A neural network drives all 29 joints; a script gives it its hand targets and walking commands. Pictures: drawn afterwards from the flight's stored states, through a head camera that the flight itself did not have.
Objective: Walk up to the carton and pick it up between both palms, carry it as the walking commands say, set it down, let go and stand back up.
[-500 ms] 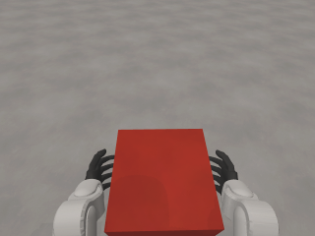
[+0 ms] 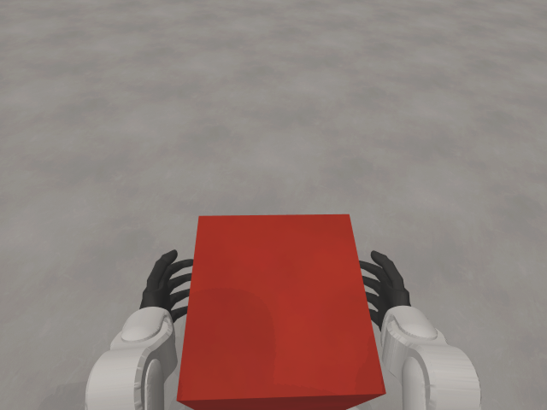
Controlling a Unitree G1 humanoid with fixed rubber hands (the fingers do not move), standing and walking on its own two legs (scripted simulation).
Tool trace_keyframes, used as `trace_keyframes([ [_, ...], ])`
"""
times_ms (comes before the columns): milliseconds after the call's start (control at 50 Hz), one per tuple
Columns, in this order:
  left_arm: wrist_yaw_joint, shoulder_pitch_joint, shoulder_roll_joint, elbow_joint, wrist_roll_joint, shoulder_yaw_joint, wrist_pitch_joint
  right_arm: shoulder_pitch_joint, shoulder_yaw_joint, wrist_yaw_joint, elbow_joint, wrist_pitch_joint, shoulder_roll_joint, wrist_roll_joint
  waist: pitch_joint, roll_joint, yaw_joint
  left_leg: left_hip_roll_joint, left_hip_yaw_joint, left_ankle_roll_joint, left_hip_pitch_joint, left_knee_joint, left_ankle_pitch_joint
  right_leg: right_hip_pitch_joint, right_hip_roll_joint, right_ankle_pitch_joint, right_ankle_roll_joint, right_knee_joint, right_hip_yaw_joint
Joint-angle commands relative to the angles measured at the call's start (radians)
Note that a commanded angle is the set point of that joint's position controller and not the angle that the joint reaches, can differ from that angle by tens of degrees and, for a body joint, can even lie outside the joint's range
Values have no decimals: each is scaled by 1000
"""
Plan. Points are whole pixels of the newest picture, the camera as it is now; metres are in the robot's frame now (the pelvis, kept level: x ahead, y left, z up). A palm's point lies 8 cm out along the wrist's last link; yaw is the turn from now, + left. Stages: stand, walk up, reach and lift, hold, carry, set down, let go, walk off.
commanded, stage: carry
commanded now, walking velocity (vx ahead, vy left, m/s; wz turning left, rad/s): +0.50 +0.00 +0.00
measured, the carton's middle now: (274, 323) +0.25 +0.00 +0.01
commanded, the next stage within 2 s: none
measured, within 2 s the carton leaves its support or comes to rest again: neither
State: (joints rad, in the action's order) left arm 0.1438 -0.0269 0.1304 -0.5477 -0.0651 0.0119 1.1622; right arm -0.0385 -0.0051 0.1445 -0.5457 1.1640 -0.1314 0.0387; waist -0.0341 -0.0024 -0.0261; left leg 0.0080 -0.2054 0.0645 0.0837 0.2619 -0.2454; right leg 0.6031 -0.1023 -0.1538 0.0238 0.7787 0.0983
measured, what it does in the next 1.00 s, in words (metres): walks ahead: right foot, then left foot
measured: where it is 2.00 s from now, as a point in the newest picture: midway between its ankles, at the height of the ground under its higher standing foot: (247, 180)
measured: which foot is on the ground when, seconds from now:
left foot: down 0.00-0.18, up 0.20-0.64, down 0.66-1.00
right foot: up 0.00-0.16, down 0.18-0.68, up 0.70-1.00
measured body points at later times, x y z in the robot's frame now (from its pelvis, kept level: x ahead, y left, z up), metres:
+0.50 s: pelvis +0.35 -0.02 +0.00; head +0.38 -0.03 +0.45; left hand +0.60 +0.14 +0.08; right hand +0.62 -0.15 +0.08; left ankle +0.45 +0.14 -0.70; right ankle +0.29 -0.11 -0.75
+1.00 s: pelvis +0.70 +0.04 +0.00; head +0.72 +0.05 +0.45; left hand +0.95 +0.20 +0.08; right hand +0.95 -0.10 +0.08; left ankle +0.61 +0.11 -0.75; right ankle +0.83 -0.11 -0.70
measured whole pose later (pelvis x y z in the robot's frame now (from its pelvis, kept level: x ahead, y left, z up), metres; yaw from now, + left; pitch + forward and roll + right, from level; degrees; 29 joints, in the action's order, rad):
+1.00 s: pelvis +0.70 +0.04 +0.00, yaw +1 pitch +4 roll -1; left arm 0.15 -0.04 0.13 -0.58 -0.06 0.00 1.16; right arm -0.05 -0.01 0.14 -0.57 1.16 -0.13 0.03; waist -0.05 0.00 -0.01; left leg 0.03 -0.20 0.04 0.05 0.24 -0.26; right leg 0.61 -0.10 -0.10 0.03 0.69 0.11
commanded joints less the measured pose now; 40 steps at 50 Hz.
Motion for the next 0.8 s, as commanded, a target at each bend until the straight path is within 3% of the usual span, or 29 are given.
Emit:
trace_keyframes([
  [0, -114, 378, 843, -115, 272, -642, -18, 399, 621, -147, -116, -21, -785, -285, -140, -135, 14, 213, 116, 54, -127, -105, 347, -3, 32, 119, 1, -146, 66],
  [60, -112, 393, 810, -128, 286, -643, -2, 378, 600, -131, -129, -7, -743, -266, -113, -151, 5, 206, 79, 40, -156, -75, 484, -45, 65, 153, -13, -246, 110],
  [100, -111, 403, 789, -139, 292, -638, 8, 378, 591, -120, -147, 3, -722, -258, -130, -167, 4, 208, 48, 26, -170, 1, 664, -130, 94, 129, -29, -280, 139],
  [140, -109, 387, 777, -131, 291, -623, 19, 378, 590, -111, -165, 13, -699, -249, -209, -141, 23, 180, -21, -5, -129, 233, 775, -366, 141, 102, -50, -346, 187],
  [160, -108, 362, 773, -121, 289, -612, 23, 382, 589, -107, -171, 17, -687, -246, -285, -104, 43, 164, -28, -32, -15, 414, 693, -576, 116, 50, -71, -339, 140],
  [180, -108, 349, 759, -121, 282, -605, 28, 388, 587, -105, -175, 25, -677, -249, -391, 32, 68, 134, -19, -59, 198, 724, 447, -802, -103, -135, -137, -372, -168],
  [200, -109, 356, 757, -101, 288, -596, 30, 385, 598, -108, -171, 34, -677, -247, -392, 305, 42, -40, 60, -89, 523, 976, -179, -951, -376, -129, -271, -528, -676],
  [220, -111, 346, 800, -92, 304, -591, 24, 409, 606, -115, -162, 30, -724, -262, -387, 217, 42, 13, 197, -60, 580, 1086, -206, -901, -349, -3, -274, -552, -637],
  [240, -118, 375, 835, -97, 301, -585, 18, 432, 615, -124, -153, 25, -767, -275, -367, 143, 47, 71, 232, -48, 574, 1072, -142, -833, -316, 119, -248, -547, -496],
  [260, -123, 398, 881, -113, 305, -592, 9, 449, 618, -131, -149, 16, -812, -284, -348, 67, 50, 112, 243, -48, 539, 994, -88, -768, -279, 147, -212, -546, -372],
  [280, -128, 419, 909, -128, 315, -603, 0, 448, 621, -136, -138, 3, -854, -290, -326, 51, 51, 128, 234, -59, 509, 914, -68, -720, -247, 132, -181, -561, -298],
  [320, -142, 428, 929, -124, 331, -630, -12, 436, 625, -137, -126, -20, -887, -278, -292, 72, 50, 118, 187, -67, 471, 782, -53, -676, -215, 135, -162, -595, -199],
  [380, -154, 410, 898, -131, 351, -651, -21, 409, 623, -127, -124, -35, -886, -262, -232, 95, 49, 106, 135, -76, 507, 606, -11, -674, -205, 168, -165, -637, -125],
  [480, -149, 361, 819, -144, 339, -634, -11, 393, 632, -113, -150, -19, -838, -261, -165, 129, 52, 72, 57, -85, 506, 373, 176, -708, -132, 355, -127, -613, 18],
  [540, -141, 347, 782, -136, 318, -615, 3, 394, 637, -113, -157, 0, -805, -264, -124, 160, 53, 48, 14, -73, 446, 277, 227, -702, -118, 404, -111, -593, 61],
  [600, -133, 357, 754, -148, 309, -619, 15, 397, 627, -115, -155, 14, -780, -265, -158, 161, 49, 9, -38, -50, 291, 195, 200, -714, -121, 581, -82, -455, 94],
  [620, -130, 368, 749, -158, 305, -624, 20, 381, 618, -115, -142, 16, -773, -263, -225, 108, 27, -18, -68, -39, 103, 155, 186, -660, -92, 590, -61, -298, 128],
  [640, -127, 389, 739, -168, 301, -628, 26, 370, 610, -114, -133, 17, -767, -262, -304, 42, -3, 32, 9, -11, -147, 201, 108, -481, -71, 470, -41, -105, 121],
  [660, -127, 377, 735, -175, 303, -629, 34, 359, 597, -113, -115, 22, -763, -261, -371, -177, -12, 295, 465, 113, -321, 119, 32, -197, 38, 169, 15, 241, 126],
  [680, -129, 361, 754, -165, 312, -633, 29, 367, 601, -113, -114, 19, -785, -278, -394, -290, 3, 408, 759, 191, -433, -5, 137, 50, 147, -314, 26, 451, 16],
  [700, -130, 354, 791, -131, 314, -637, 26, 389, 597, -118, -134, 16, -805, -283, -414, -181, 4, 411, 622, 194, -399, 38, 301, 78, 64, -292, 3, 538, -97],
  [720, -136, 368, 831, -123, 332, -652, 21, 403, 593, -122, -125, 6, -838, -276, -401, -101, 8, 392, 532, 176, -334, 51, 411, 59, 26, -247, -3, 520, -124],
  [740, -140, 391, 872, -133, 339, -658, 8, 430, 603, -129, -137, -6, -877, -283, -365, -53, 12, 369, 445, 142, -255, 34, 417, 38, -5, -211, 0, 470, -129],
  [780, -147, 409, 903, -140, 337, -663, -16, 428, 623, -142, -136, -26, -910, -292, -324, -69, 14, 320, 319, 92, -170, -24, 319, -10, -22, -154, -4, 319, -102],
])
